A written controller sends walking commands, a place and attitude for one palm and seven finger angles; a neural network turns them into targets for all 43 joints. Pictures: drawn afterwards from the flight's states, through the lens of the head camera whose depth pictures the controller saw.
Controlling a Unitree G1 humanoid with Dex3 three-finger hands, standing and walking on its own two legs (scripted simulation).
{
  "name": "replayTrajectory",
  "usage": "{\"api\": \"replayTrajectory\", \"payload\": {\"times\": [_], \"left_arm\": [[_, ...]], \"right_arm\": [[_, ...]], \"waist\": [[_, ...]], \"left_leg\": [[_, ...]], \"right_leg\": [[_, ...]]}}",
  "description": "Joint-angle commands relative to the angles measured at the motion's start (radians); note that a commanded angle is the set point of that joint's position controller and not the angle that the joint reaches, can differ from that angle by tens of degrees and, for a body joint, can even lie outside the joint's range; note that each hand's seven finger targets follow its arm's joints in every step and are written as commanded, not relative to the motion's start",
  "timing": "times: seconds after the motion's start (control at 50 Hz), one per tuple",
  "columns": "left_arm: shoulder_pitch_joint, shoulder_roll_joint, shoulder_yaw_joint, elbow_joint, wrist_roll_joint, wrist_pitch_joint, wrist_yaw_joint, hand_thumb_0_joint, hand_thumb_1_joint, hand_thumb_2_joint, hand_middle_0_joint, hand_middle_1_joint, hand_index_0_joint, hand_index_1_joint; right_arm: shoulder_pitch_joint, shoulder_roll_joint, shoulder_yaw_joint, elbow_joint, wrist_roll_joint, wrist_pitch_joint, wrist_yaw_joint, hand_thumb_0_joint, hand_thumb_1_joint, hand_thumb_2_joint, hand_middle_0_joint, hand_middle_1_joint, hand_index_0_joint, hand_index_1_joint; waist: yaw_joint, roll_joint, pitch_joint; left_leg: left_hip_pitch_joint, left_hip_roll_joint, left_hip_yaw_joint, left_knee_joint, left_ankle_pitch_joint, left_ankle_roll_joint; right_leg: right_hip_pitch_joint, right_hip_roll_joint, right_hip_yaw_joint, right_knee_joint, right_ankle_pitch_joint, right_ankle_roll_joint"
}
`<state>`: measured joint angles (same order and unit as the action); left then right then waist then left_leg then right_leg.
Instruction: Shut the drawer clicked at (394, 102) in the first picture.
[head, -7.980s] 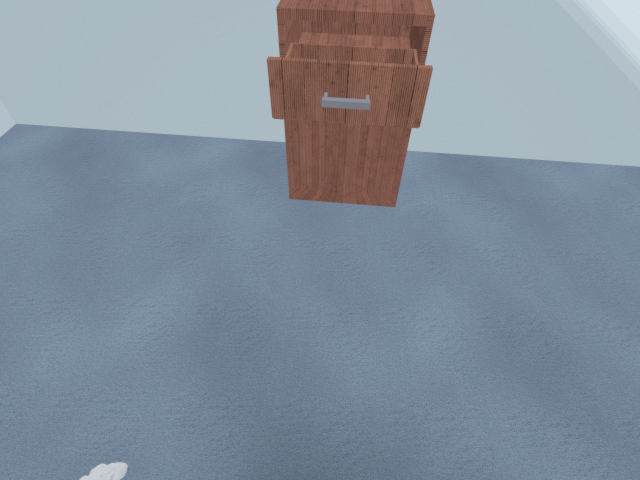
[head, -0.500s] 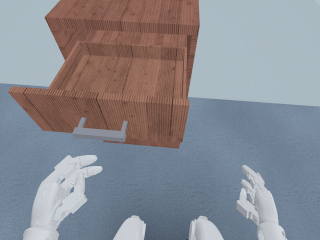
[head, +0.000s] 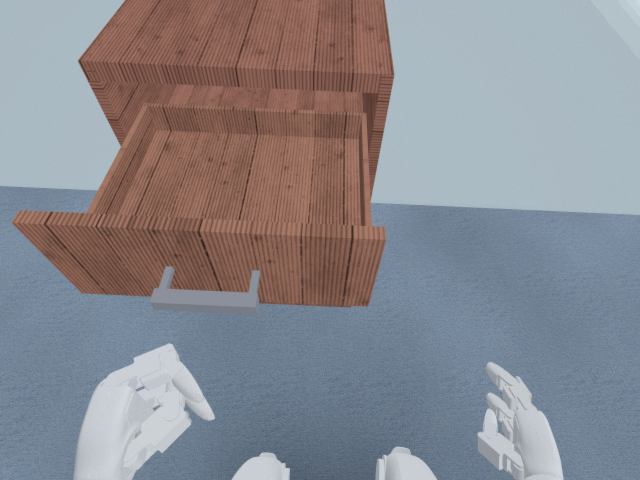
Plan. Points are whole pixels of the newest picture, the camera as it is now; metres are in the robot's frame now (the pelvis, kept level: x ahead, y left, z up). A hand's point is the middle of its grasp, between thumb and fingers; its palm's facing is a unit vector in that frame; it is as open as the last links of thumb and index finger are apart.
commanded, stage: raise the hand and make a fist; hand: left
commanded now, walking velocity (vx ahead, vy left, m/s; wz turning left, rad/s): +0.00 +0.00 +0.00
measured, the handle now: (208, 288) +0.35 +0.18 +0.00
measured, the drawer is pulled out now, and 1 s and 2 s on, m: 0.30 0.30 0.30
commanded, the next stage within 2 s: bring the fist close to the handle in 0.86 s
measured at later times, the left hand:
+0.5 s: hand (188, 410) +0.18 +0.14 +0.10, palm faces +0.03 -1.00 -0.03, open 3.2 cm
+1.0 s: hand (195, 410) +0.18 +0.13 +0.10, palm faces +0.04 -1.00 -0.05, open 3.3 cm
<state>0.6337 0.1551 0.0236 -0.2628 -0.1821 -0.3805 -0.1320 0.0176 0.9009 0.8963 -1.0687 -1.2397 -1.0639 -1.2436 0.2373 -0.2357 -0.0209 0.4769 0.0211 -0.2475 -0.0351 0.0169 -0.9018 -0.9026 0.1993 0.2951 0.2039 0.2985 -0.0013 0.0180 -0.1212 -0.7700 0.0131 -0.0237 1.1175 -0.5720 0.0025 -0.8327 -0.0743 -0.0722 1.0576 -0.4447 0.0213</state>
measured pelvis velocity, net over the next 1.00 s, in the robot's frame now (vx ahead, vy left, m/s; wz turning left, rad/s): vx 0.02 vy -0.01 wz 0.01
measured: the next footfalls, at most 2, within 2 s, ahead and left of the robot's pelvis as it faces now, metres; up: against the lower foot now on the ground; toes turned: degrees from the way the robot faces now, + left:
none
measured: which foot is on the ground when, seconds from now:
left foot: down 0.00-1.00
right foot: down 0.00-1.00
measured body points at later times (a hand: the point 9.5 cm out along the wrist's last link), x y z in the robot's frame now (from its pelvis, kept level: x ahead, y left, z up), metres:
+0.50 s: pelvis +0.02 +0.00 +0.01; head +0.06 +0.00 +0.45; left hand +0.17 +0.19 +0.10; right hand +0.21 -0.21 -0.05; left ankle -0.01 +0.12 -0.66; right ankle +0.04 -0.14 -0.66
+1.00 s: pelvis +0.02 -0.01 +0.01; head +0.05 -0.02 +0.46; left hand +0.17 +0.18 +0.10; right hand +0.21 -0.24 -0.05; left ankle -0.01 +0.12 -0.66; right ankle +0.04 -0.14 -0.66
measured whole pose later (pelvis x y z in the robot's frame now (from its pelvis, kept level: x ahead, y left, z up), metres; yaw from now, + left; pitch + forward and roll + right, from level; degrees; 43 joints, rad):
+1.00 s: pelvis +0.02 -0.01 +0.01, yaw +0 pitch +11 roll -1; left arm 0.74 0.16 -0.01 -0.40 -0.17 -0.31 -0.10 0.02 0.90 0.90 -1.40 -1.60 -1.39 -1.60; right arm 0.26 -0.21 0.00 0.43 0.04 -0.19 -0.04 0.02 -0.90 -0.90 0.20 0.30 0.20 0.30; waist 0.01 0.04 -0.14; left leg -0.67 0.03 -0.04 1.05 -0.57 -0.02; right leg -0.74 -0.06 -0.09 1.01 -0.46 0.01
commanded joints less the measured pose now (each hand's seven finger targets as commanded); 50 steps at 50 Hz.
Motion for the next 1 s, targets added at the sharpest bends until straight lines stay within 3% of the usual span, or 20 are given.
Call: {"api": "replayTrajectory", "payload": {"times": [0.0,0.04,0.1,0.14,0.24,0.3,0.44,0.5,0.58,0.62,0.66,0.78,0.82,0.92,0.98], "left_arm": [[0.046,0.049,0.000,-0.289,0.011,-0.053,0.022,0.000,0.900,0.900,-1.260,-1.448,-1.260,-1.448],[0.098,0.028,-0.022,-0.296,0.017,-0.032,0.027,0.000,0.900,0.900,-1.300,-1.492,-1.300,-1.492],[0.103,0.041,-0.030,-0.314,0.039,-0.005,0.036,0.000,0.900,0.900,-1.360,-1.557,-1.360,-1.557],[0.127,0.018,-0.061,-0.347,0.043,0.010,0.038,0.000,0.900,0.900,-1.400,-1.600,-1.400,-1.600],[0.154,0.016,-0.080,-0.401,0.056,0.028,0.057,0.000,0.900,0.900,-1.400,-1.600,-1.400,-1.600],[0.162,0.048,-0.043,-0.395,0.055,0.038,0.067,0.000,0.900,0.900,-1.400,-1.600,-1.400,-1.600],[0.182,0.043,-0.044,-0.438,0.029,0.025,0.056,0.000,0.900,0.900,-1.400,-1.600,-1.400,-1.600],[0.197,0.051,-0.017,-0.387,0.024,0.027,0.052,0.000,0.900,0.900,-1.400,-1.600,-1.400,-1.600],[0.186,0.055,-0.008,-0.387,0.013,0.010,0.042,0.000,0.900,0.900,-1.400,-1.600,-1.400,-1.600],[0.209,0.061,0.002,-0.397,0.011,0.003,0.044,0.000,0.900,0.900,-1.400,-1.600,-1.400,-1.600],[0.185,0.051,-0.015,-0.403,0.010,-0.004,0.044,0.000,0.900,0.900,-1.400,-1.600,-1.400,-1.600],[0.163,0.069,0.013,-0.353,0.010,-0.003,0.044,0.000,0.900,0.900,-1.400,-1.600,-1.400,-1.600],[0.160,0.074,0.018,-0.361,0.013,-0.004,0.042,0.000,0.900,0.900,-1.400,-1.600,-1.400,-1.600],[0.158,0.067,0.017,-0.361,0.004,-0.003,0.031,0.000,0.900,0.900,-1.400,-1.600,-1.400,-1.600],[0.143,0.035,-0.016,-0.319,0.003,-0.005,0.025,0.000,0.900,0.900,-1.400,-1.600,-1.400,-1.600]], "right_arm": [[-0.047,-0.099,-0.031,-0.193,-0.001,-0.034,0.002,0.000,-0.900,-0.900,0.200,0.300,0.200,0.300],[-0.039,-0.091,-0.030,-0.206,-0.001,-0.019,0.008,0.000,-0.900,-0.900,0.200,0.300,0.200,0.300],[-0.047,-0.092,-0.027,-0.222,0.001,0.004,0.009,0.000,-0.900,-0.900,0.200,0.300,0.200,0.300],[-0.042,-0.087,-0.021,-0.239,0.001,0.012,0.013,0.000,-0.900,-0.900,0.200,0.300,0.200,0.300],[-0.036,-0.080,-0.014,-0.260,0.001,0.028,0.015,0.000,-0.900,-0.900,0.200,0.300,0.200,0.300],[-0.047,-0.079,-0.014,-0.261,0.002,0.038,0.011,0.000,-0.900,-0.900,0.200,0.300,0.200,0.300],[-0.035,-0.077,-0.013,-0.256,0.011,0.023,0.004,0.000,-0.900,-0.900,0.200,0.300,0.200,0.300],[-0.047,-0.079,-0.018,-0.243,0.014,0.019,0.000,0.000,-0.900,-0.900,0.200,0.300,0.200,0.300],[-0.043,-0.082,-0.021,-0.233,0.014,0.009,-0.003,0.000,-0.900,-0.900,0.200,0.300,0.200,0.300],[-0.041,-0.077,-0.022,-0.231,0.014,0.006,-0.003,0.000,-0.900,-0.900,0.200,0.300,0.200,0.300],[-0.041,-0.081,-0.022,-0.231,0.015,0.001,-0.002,0.000,-0.900,-0.900,0.200,0.300,0.200,0.300],[-0.042,-0.083,-0.024,-0.217,0.014,0.001,-0.007,0.000,-0.900,-0.900,0.200,0.300,0.200,0.300],[-0.044,-0.080,-0.023,-0.218,0.014,0.002,-0.007,0.000,-0.900,-0.900,0.200,0.300,0.200,0.300],[-0.044,-0.078,-0.022,-0.213,0.016,-0.002,-0.007,0.000,-0.900,-0.900,0.200,0.300,0.200,0.300],[-0.046,-0.081,-0.020,-0.209,0.012,-0.008,-0.007,0.000,-0.900,-0.900,0.200,0.300,0.200,0.300]], "waist": [[0.008,0.027,-0.181],[0.014,0.026,-0.174],[0.006,-0.002,-0.148],[0.009,0.020,-0.144],[0.013,0.019,-0.155],[0.014,-0.005,-0.133],[0.010,-0.003,-0.151],[0.012,-0.034,-0.120],[0.007,-0.017,-0.123],[0.017,-0.007,-0.147],[0.008,-0.002,-0.130],[0.003,-0.040,-0.107],[0.008,-0.009,-0.117],[0.006,-0.014,-0.128],[-0.006,-0.049,-0.097]], "left_leg": [[0.077,-0.016,-0.010,-0.216,0.353,0.010],[0.084,-0.013,-0.008,-0.218,0.388,0.007],[0.082,-0.007,-0.013,-0.221,0.383,0.009],[0.090,-0.007,-0.014,-0.226,0.388,0.006],[0.097,-0.007,-0.015,-0.227,0.403,0.005],[0.072,-0.008,-0.014,-0.231,0.361,0.007],[0.081,-0.013,-0.004,-0.233,0.343,0.012],[0.055,-0.015,-0.002,-0.234,0.318,0.013],[0.062,-0.020,0.005,-0.233,0.302,0.014],[0.066,-0.021,0.009,-0.232,0.323,0.015],[0.068,-0.021,0.010,-0.231,0.321,0.015],[0.048,-0.022,0.010,-0.232,0.279,0.015],[0.059,-0.023,0.015,-0.234,0.277,0.016],[0.072,-0.023,0.014,-0.235,0.312,0.017],[0.054,-0.025,0.012,-0.225,0.291,0.017]], "right_leg": [[0.221,0.057,-0.030,-0.121,0.177,-0.043],[0.228,0.058,-0.037,-0.119,0.205,-0.041],[0.222,0.063,-0.040,-0.120,0.203,-0.039],[0.222,0.061,-0.044,-0.119,0.201,-0.039],[0.238,0.060,-0.044,-0.117,0.215,-0.040],[0.248,0.062,-0.040,-0.130,0.201,-0.041],[0.281,0.059,-0.029,-0.154,0.201,-0.039],[0.285,0.059,-0.023,-0.169,0.184,-0.039],[0.285,0.055,-0.015,-0.180,0.172,-0.037],[0.303,0.055,-0.013,-0.177,0.193,-0.039],[0.292,0.055,-0.013,-0.178,0.194,-0.037],[0.286,0.055,-0.003,-0.197,0.150,-0.034],[0.294,0.053,0.005,-0.204,0.142,-0.036],[0.309,0.053,0.000,-0.200,0.193,-0.035],[0.282,0.054,0.001,-0.202,0.174,-0.031]]}}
